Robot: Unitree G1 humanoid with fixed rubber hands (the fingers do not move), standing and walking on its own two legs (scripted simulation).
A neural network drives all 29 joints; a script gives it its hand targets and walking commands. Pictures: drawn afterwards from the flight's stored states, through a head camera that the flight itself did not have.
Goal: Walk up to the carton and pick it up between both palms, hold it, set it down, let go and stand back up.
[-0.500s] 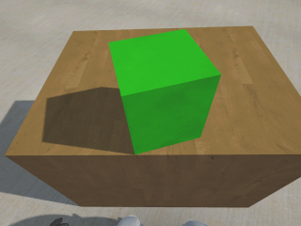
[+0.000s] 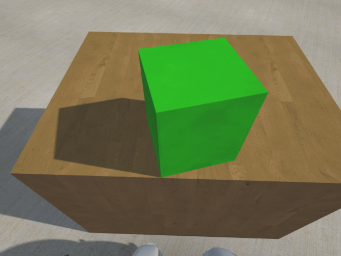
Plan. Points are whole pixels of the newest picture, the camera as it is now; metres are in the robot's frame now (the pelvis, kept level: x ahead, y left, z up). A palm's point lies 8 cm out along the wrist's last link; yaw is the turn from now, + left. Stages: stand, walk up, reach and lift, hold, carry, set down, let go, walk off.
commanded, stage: walk up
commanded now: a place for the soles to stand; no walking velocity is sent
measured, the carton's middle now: (191, 110) +0.44 -0.01 +0.09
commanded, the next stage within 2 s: reach and lift in 1.48 s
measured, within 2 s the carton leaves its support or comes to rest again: neither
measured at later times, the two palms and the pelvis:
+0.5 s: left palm out of the picture +0.09 +0.29 -0.11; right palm out of the picture +0.10 -0.33 -0.09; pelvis +0.02 -0.02 +0.00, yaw +0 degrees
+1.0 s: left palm out of the picture +0.09 +0.29 -0.11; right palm out of the picture +0.10 -0.33 -0.09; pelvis +0.02 -0.02 +0.00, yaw +1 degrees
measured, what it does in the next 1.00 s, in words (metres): steps on the spot: left foot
